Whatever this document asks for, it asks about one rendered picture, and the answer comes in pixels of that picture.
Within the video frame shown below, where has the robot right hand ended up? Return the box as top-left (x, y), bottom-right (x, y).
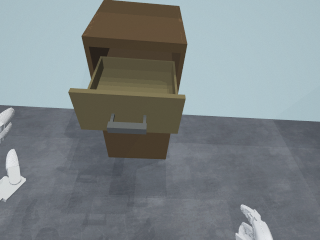
top-left (235, 204), bottom-right (273, 240)

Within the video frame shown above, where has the drawer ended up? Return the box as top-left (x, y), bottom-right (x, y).
top-left (68, 56), bottom-right (186, 134)

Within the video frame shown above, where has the handle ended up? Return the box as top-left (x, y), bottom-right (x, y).
top-left (107, 113), bottom-right (147, 135)

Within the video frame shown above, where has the robot left hand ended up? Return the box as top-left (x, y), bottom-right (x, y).
top-left (0, 107), bottom-right (26, 202)

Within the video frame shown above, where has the cabinet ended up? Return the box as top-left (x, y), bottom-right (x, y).
top-left (81, 0), bottom-right (188, 160)

